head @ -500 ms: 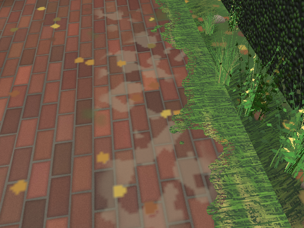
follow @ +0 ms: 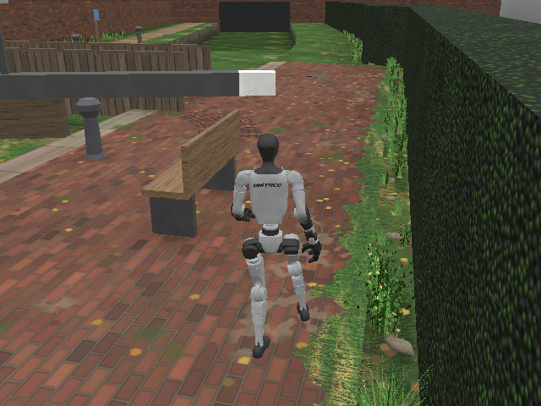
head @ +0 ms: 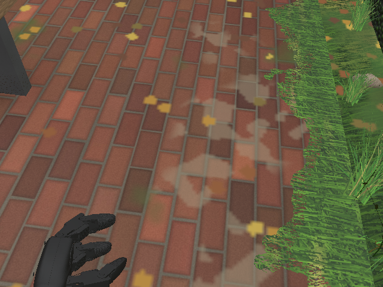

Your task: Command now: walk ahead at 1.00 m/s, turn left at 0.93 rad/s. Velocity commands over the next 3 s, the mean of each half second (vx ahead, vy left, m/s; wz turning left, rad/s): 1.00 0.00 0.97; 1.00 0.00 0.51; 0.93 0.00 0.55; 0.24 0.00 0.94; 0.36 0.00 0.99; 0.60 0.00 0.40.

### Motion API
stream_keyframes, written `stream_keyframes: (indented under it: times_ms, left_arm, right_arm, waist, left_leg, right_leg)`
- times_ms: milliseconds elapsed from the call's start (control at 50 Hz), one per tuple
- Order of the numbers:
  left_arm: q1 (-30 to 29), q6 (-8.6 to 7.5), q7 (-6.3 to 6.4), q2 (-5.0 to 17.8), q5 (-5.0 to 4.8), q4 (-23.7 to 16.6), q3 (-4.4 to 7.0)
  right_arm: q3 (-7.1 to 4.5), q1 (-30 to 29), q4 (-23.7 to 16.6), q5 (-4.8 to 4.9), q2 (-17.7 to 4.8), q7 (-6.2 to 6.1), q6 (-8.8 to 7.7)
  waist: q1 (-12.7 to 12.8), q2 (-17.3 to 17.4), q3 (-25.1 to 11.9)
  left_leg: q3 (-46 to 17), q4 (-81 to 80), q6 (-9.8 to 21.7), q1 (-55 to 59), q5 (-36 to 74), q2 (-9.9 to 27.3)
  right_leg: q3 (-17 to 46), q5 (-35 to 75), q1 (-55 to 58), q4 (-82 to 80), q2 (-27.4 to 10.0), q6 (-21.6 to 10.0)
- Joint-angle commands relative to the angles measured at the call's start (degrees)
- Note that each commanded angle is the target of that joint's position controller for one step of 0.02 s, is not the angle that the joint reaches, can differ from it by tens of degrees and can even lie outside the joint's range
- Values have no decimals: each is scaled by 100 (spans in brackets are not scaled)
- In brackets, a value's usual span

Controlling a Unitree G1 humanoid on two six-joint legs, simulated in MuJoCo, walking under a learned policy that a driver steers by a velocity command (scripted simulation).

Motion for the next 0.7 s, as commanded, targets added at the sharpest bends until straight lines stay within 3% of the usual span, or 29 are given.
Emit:
stream_keyframes:
  times_ms: [20,40,60,80,100,120,140,160,180,200,220,240,260,280,340,380,420,440,480,500,520,540,560,580,600,620,640,660,700]
  left_arm:
    - [-559,-108,2,740,-242,-512,355]
    - [-349,-159,-7,915,-279,-470,453]
    - [341,-213,-12,1113,-292,-333,584]
    - [1704,-214,-1,1281,-271,-104,672]
    - [2923,-146,24,1613,-148,84,727]
    - [2816,-152,-108,1875,-27,278,774]
    - [2360,-72,-69,1095,3,46,659]
    - [2305,17,-15,871,-36,156,601]
    - [2299,75,-23,949,29,294,604]
    - [2153,81,-39,928,77,425,581]
    - [2019,68,-79,759,87,550,529]
    - [1886,60,-123,629,34,660,483]
    - [1795,60,-158,550,-38,777,460]
    - [1726,60,-165,591,-66,870,469]
    - [1459,42,-109,926,20,987,527]
    - [1622,26,-66,1096,37,1102,550]
    - [2002,48,-41,1253,27,1286,560]
    - [2054,76,-35,1382,23,1334,571]
    - [2244,157,18,1704,47,1385,619]
    - [2238,228,62,1878,41,1378,654]
    - [2074,305,86,2001,49,1307,688]
    - [1714,315,78,2011,20,1133,700]
    - [1481,225,63,1698,-42,1009,625]
    - [2191,-22,-41,497,139,737,256]
    - [2175,-289,-118,870,-179,396,216]
    - [1407,-354,-105,1270,-382,409,301]
    - [1202,-330,-65,1172,-383,339,287]
    - [1321,-228,-20,1039,-235,479,263]
    - [1765,30,-61,995,-128,659,303]
  right_arm:
    - [-269,-15,-260,54,-854,-79,1]
    - [-288,-105,-287,27,-866,-89,24]
    - [-294,-299,-358,-30,-890,-71,43]
    - [-226,-615,-561,-191,-764,-16,53]
    - [-41,-423,-801,-329,-143,24,32]
    - [91,265,-1074,130,-183,49,-53]
    - [3,-100,-870,215,-698,-18,22]
    - [-54,-794,-964,14,-960,5,56]
    - [-62,-1262,-1088,-152,-891,28,67]
    - [-82,-1476,-1242,-195,-789,67,73]
    - [-81,-1518,-1297,-119,-670,104,127]
    - [-61,-1395,-1343,-7,-577,140,191]
    - [-39,-1383,-1376,27,-511,162,252]
    - [-30,-1423,-1417,-8,-506,182,281]
    - [-22,-1653,-1505,-96,-627,217,269]
    - [-36,-2080,-1569,-121,-719,276,230]
    - [-10,-2613,-1676,-110,-651,388,162]
    - [-13,-2738,-1713,-88,-650,440,126]
    - [-122,-2729,-1732,-42,-885,483,94]
    - [-207,-2414,-1704,-8,-1033,475,116]
    - [-356,-1579,-1533,33,-1288,453,162]
    - [-587,-136,-1151,19,-1717,407,225]
    - [-722,915,-757,50,-1939,294,284]
    - [-618,366,-861,-120,-2173,264,240]
    - [-546,249,-1131,-268,-1868,241,138]
    - [-498,414,-972,-260,-1493,237,38]
    - [-429,54,-913,-247,-1364,262,-61]
    - [-348,-427,-952,-264,-1175,281,-139]
    - [-241,-965,-960,-337,-913,218,-164]
  waist:
    - [107,786,9]
    - [281,856,-124]
    - [730,870,-561]
    - [1415,882,-1529]
    - [1534,-311,-2505]
    - [1026,-3055,-2823]
    - [1275,-1974,-1744]
    - [1418,-984,-930]
    - [1376,30,-477]
    - [1178,166,-94]
    - [1027,57,109]
    - [854,-267,168]
    - [744,-331,263]
    - [666,-338,362]
    - [528,-213,607]
    - [703,-1,745]
    - [933,196,890]
    - [921,146,907]
    - [754,-312,572]
    - [460,-652,318]
    - [-66,-904,-124]
    - [-783,-917,-744]
    - [-1147,-111,-831]
    - [76,2087,-1094]
    - [-1,1740,-2522]
    - [-228,586,-1643]
    - [162,-260,-695]
    - [508,-604,-362]
    - [985,-213,89]
  left_leg:
    - [-1329,-408,447,-1006,912,803]
    - [-1417,19,357,-638,1533,896]
    - [-1257,861,186,-452,2468,845]
    - [-927,2350,-9,-998,2687,807]
    - [-274,4256,-164,-2480,232,368]
    - [209,5653,-273,-4293,-1107,520]
    - [344,6114,-315,-4949,-493,1069]
    - [625,6066,-328,-5018,-108,1177]
    - [755,5887,-326,-4768,52,1368]
    - [739,5609,-309,-4633,257,1554]
    - [757,5510,-271,-4396,255,1716]
    - [763,5450,-284,-4340,233,1836]
    - [775,5374,-310,-4402,239,1954]
    - [809,5315,-356,-4482,458,1973]
    - [954,4546,-527,-4391,1462,1983]
    - [1271,3683,-485,-4232,2187,1890]
    - [1657,2756,-304,-4076,2511,1733]
    - [1895,2309,-191,-3769,2515,1577]
    - [2505,2002,-5,-2885,2145,992]
    - [2637,2028,83,-2471,1719,771]
    - [2654,2106,228,-1565,1316,598]
    - [2394,1836,509,253,1289,543]
    - [1511,1022,812,2052,1760,925]
    - [-757,1113,1361,3170,2055,1773]
    - [-3382,-540,2151,3739,-1088,2723]
    - [-3408,-1263,1680,2898,-1640,2671]
    - [-2933,-1384,1464,1679,-1281,2585]
    - [-2357,-1304,1315,677,-727,2388]
    - [-1288,-1411,1151,-786,-190,1916]
  right_leg:
    - [-505,129,1898,-982,580,75]
    - [-496,-102,2090,-1122,583,-38]
    - [-550,-239,2811,-1165,508,-236]
    - [-225,-689,4507,-569,-89,-557]
    - [1591,-2370,6506,-595,-1287,-1076]
    - [4830,-4737,7237,-1655,-2458,-1891]
    - [4301,-5556,6601,-1819,-2109,-1654]
    - [3015,-4369,5810,-1764,-1797,-1356]
    - [2166,-3004,5044,-1782,-1546,-1213]
    - [1587,-2271,4427,-1878,-1377,-1179]
    - [1023,-1865,3944,-2026,-1182,-1066]
    - [709,-1629,3680,-2116,-1175,-1077]
    - [389,-1345,3491,-2199,-1145,-1071]
    - [48,-1004,3357,-2290,-1108,-1065]
    - [-963,-320,2950,-2588,-965,-1002]
    - [-1498,-96,3084,-2732,-862,-861]
    - [-1861,431,3526,-2771,-856,-696]
    - [-2074,1231,3676,-2701,-847,-594]
    - [-2333,4376,4108,-2066,-867,-445]
    - [-2364,5802,4324,-1447,-983,-436]
    - [-2351,6776,4252,-357,-1103,-508]
    - [-2225,6838,3456,1222,-1092,-582]
    - [-2186,2661,1863,3596,-366,-389]
    - [-1438,-3450,-190,5769,527,-318]
    - [-181,-3148,-1052,6068,512,-516]
    - [-213,-2501,-1195,5534,216,-644]
    - [-316,-2143,-1099,4930,10,-637]
    - [-281,-1947,-593,4548,-252,-559]
    - [-347,-1733,73,4010,-592,-384]
Next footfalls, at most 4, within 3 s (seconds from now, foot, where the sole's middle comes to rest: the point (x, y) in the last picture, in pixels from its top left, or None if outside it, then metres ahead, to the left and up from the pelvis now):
0.08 right None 0.29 -0.17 -0.77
0.56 left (119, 261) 0.60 0.20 -0.77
1.02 right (87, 156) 1.07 0.34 -0.77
1.48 left None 1.20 0.77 -0.77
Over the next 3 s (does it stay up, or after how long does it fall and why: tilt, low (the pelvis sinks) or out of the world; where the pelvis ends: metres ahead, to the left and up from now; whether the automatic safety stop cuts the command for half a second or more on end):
stays up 0.81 0.87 -0.03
